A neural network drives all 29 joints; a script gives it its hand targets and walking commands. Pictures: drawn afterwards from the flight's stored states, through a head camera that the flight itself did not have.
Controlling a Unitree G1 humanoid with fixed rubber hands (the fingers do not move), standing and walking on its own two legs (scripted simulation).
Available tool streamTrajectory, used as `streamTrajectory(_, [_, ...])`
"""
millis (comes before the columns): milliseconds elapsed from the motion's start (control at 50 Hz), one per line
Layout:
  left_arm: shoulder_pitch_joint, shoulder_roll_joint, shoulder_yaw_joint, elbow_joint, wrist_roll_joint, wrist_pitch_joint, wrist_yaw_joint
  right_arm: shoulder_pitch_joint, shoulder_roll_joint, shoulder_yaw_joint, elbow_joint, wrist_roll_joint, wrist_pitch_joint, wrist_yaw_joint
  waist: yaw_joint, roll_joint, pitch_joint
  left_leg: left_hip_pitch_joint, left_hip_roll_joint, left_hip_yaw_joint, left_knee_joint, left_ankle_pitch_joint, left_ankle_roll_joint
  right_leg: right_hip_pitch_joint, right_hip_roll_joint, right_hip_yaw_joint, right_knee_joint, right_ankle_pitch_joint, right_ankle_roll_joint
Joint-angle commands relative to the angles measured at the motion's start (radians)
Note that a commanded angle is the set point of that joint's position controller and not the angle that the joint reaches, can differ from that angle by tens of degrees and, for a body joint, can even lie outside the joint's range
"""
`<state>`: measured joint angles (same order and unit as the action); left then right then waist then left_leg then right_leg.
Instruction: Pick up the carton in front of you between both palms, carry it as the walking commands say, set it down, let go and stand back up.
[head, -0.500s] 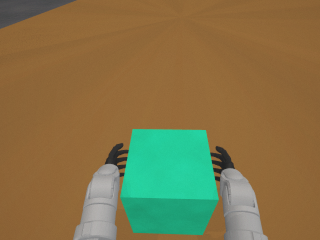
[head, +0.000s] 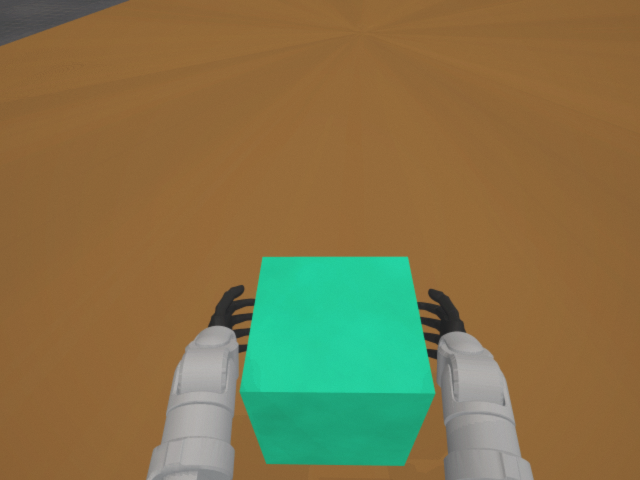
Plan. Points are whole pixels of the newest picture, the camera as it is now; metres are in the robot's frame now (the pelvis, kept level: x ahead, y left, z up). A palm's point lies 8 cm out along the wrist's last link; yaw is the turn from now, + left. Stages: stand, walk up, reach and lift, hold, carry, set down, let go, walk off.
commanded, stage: set down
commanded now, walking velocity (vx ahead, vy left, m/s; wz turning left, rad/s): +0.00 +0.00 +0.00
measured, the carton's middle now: (334, 363) +0.31 +0.00 -0.04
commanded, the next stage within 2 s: none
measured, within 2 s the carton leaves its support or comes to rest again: neither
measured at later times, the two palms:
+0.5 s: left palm (263, 367) +0.36 +0.12 -0.14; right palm (435, 382) +0.34 -0.18 -0.15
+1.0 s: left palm (279, 371) +0.43 +0.11 -0.27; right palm (423, 395) +0.38 -0.19 -0.28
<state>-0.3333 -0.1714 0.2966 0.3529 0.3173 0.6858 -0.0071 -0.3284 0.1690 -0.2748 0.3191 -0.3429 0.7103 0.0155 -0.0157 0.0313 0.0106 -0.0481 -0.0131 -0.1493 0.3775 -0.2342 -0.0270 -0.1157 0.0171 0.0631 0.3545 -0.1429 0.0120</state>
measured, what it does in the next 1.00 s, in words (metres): lowers itself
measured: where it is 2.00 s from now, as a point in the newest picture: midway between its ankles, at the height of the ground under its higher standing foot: outside the picture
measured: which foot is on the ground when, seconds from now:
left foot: down 0.00-1.00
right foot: down 0.00-1.00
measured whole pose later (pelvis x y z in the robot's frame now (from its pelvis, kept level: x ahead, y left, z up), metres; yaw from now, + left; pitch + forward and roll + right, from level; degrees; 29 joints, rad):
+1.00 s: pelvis -0.06 +0.01 -0.19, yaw +1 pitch +46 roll +2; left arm -1.00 -0.03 0.47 0.67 0.27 0.31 0.01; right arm -0.90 0.10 -0.53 0.50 -0.31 0.35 -0.03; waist -0.06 0.06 -0.16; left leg -1.72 -0.12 -0.11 1.42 -0.50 -0.06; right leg -1.79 0.06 0.13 1.37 -0.37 0.06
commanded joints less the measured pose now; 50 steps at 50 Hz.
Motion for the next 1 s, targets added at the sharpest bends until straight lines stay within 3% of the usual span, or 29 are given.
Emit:
streamTrajectory(0, [-0.571, -0.969, -0.469, 0.061, -0.227, -0.051, -0.245, -0.570, 0.843, 0.447, 0.055, 0.233, -0.070, 0.276, -0.022, 0.010, -0.176, -0.191, -0.083, 0.071, -0.096, 0.000, 0.012, 0.179, 0.083, -0.042, 0.005, 0.027, -0.011])
streamTrajectory(120, [-0.664, -0.882, -0.261, 0.209, -0.095, -0.138, -0.190, -0.674, 0.736, 0.214, 0.221, 0.096, -0.168, 0.263, -0.029, 0.025, -0.120, -0.289, -0.086, 0.084, -0.014, -0.010, -0.002, 0.019, 0.097, -0.068, 0.103, -0.005, -0.030])
streamTrajectory(220, [-0.614, -0.735, -0.136, 0.256, 0.007, -0.278, -0.149, -0.620, 0.620, 0.103, 0.279, -0.004, -0.295, 0.230, -0.030, -0.012, -0.186, -0.404, -0.109, 0.108, 0.100, 0.117, -0.008, -0.130, 0.101, -0.068, 0.193, 0.136, -0.012])
streamTrajectory(280, [-0.620, -0.750, -0.183, 0.255, -0.009, -0.388, -0.142, -0.622, 0.650, 0.154, 0.275, 0.016, -0.397, 0.234, -0.025, -0.007, -0.323, -0.448, -0.126, 0.113, 0.185, 0.221, -0.018, -0.202, 0.108, -0.071, 0.275, 0.245, -0.001])
streamTrajectory(380, [-0.717, -0.849, -0.379, 0.231, -0.103, -0.529, -0.144, -0.706, 0.767, 0.330, 0.238, 0.106, -0.528, 0.241, -0.038, -0.033, -0.674, -0.595, -0.140, 0.113, 0.352, 0.379, -0.033, -0.250, 0.108, -0.051, 0.440, 0.465, 0.006])
streamTrajectory(440, [-0.779, -0.869, -0.508, 0.169, -0.162, -0.567, -0.151, -0.769, 0.817, 0.436, 0.171, 0.163, -0.563, 0.233, -0.045, -0.057, -0.962, -0.737, -0.149, 0.123, 0.446, 0.439, -0.039, -0.191, 0.094, -0.032, 0.551, 0.654, 0.011])
streamTrajectory(480, [-0.805, -0.859, -0.561, 0.139, -0.191, -0.565, -0.155, -0.796, 0.835, 0.482, 0.137, 0.188, -0.559, 0.225, -0.047, -0.063, -1.094, -0.835, -0.158, 0.136, 0.494, 0.421, -0.038, -0.184, 0.088, -0.030, 0.610, 0.695, 0.015])
streamTrajectory(560, [-0.849, -0.860, -0.550, 0.158, -0.194, -0.506, -0.187, -0.821, 0.859, 0.485, 0.151, 0.191, -0.502, 0.232, -0.044, -0.032, -1.099, -0.946, -0.168, 0.159, 0.558, 0.284, -0.028, -0.376, 0.098, -0.057, 0.652, 0.488, 0.028])
streamTrajectory(620, [-0.908, -0.854, -0.495, 0.209, -0.177, -0.449, -0.224, -0.863, 0.862, 0.433, 0.198, 0.165, -0.448, 0.248, -0.050, -0.008, -1.003, -1.020, -0.166, 0.173, 0.600, 0.122, -0.021, -0.564, 0.107, -0.082, 0.663, 0.247, 0.030])
streamTrajectory(680, [-0.975, -0.841, -0.434, 0.266, -0.159, -0.406, -0.254, -0.924, 0.856, 0.381, 0.238, 0.143, -0.405, 0.255, -0.061, -0.001, -0.947, -1.125, -0.167, 0.183, 0.644, -0.001, -0.012, -0.678, 0.109, -0.094, 0.696, 0.107, 0.027])
streamTrajectory(820, [-1.105, -0.816, -0.338, 0.364, -0.152, -0.385, -0.268, -1.073, 0.850, 0.325, 0.272, 0.146, -0.381, 0.240, -0.065, -0.006, -1.002, -1.318, -0.180, 0.202, 0.780, -0.066, -0.004, -0.815, 0.118, -0.110, 0.829, 0.056, 0.030])
streamTrajectory(980, [-1.242, -0.785, -0.347, 0.400, -0.198, -0.393, -0.234, -1.231, 0.820, 0.342, 0.255, 0.203, -0.389, 0.200, -0.076, -0.025, -1.172, -1.443, -0.196, 0.219, 0.944, -0.065, -0.006, -0.905, 0.122, -0.133, 0.994, 0.081, 0.051])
